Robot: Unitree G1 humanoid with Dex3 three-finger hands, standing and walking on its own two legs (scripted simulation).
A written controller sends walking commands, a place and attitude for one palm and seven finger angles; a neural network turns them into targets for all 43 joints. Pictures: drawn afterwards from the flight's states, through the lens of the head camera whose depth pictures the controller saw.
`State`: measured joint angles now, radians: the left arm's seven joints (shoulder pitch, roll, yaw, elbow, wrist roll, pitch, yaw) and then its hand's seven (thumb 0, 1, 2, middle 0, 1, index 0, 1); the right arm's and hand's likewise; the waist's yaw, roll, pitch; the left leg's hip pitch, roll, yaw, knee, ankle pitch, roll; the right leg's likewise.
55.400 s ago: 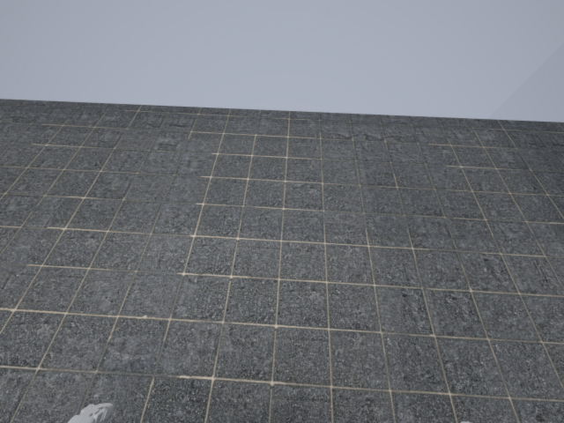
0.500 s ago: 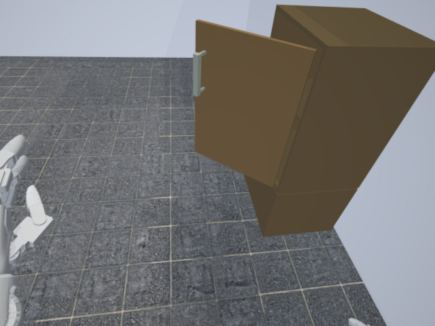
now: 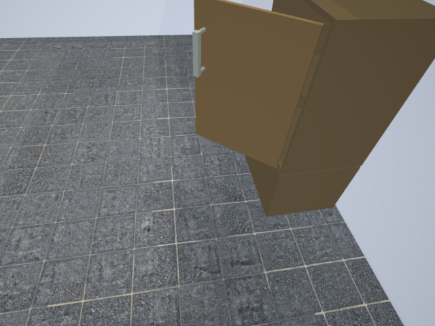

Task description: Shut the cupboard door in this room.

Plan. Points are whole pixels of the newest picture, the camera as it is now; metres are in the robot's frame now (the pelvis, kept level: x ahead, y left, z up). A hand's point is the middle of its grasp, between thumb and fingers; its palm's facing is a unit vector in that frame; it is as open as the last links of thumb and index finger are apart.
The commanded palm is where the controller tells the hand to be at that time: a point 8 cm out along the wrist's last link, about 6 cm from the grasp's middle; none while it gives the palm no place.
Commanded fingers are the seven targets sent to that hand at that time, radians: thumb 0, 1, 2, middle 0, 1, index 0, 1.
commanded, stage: let the arm hang, fingers relaxed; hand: left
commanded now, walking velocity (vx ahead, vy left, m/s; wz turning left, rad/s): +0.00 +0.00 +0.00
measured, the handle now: (200, 52) +0.97 +0.10 +0.05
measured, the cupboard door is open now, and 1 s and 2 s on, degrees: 50 50 50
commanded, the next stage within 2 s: look to check the result in 0.82 s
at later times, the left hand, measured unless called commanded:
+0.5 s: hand out of the picture -0.05 +0.23 -0.15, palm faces -0.02 -0.96 -0.28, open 7.4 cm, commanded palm none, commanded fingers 0.00 0.90 0.90 -0.20 -0.30 -0.20 -0.30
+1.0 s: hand out of the picture +0.02 +0.19 -0.16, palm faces -0.05 -0.98 -0.21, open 7.4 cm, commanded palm none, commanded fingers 0.00 0.90 0.90 -0.20 -0.30 -0.20 -0.30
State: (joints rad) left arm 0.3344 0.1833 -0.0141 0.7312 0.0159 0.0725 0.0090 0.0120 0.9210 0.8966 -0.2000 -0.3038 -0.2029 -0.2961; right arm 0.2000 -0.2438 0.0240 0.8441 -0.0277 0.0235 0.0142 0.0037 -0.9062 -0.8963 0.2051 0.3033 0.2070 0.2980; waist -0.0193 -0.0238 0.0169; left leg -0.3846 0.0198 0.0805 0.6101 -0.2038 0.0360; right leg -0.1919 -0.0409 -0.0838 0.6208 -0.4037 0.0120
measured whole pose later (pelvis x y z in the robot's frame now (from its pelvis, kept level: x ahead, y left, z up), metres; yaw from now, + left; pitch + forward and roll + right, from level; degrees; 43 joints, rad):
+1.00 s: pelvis +0.01 +0.00 +0.02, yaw -2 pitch -2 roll +0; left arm 0.27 0.19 0.01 1.13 0.02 0.00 0.02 0.01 0.91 0.90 -0.20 -0.30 -0.20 -0.30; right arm 0.26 -0.20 -0.02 1.13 -0.01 0.01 -0.02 0.00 -0.91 -0.90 0.20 0.30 0.20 0.30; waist -0.02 0.00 0.05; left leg -0.25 0.03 0.12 0.38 -0.11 0.03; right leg -0.07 -0.02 -0.05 0.38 -0.28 0.01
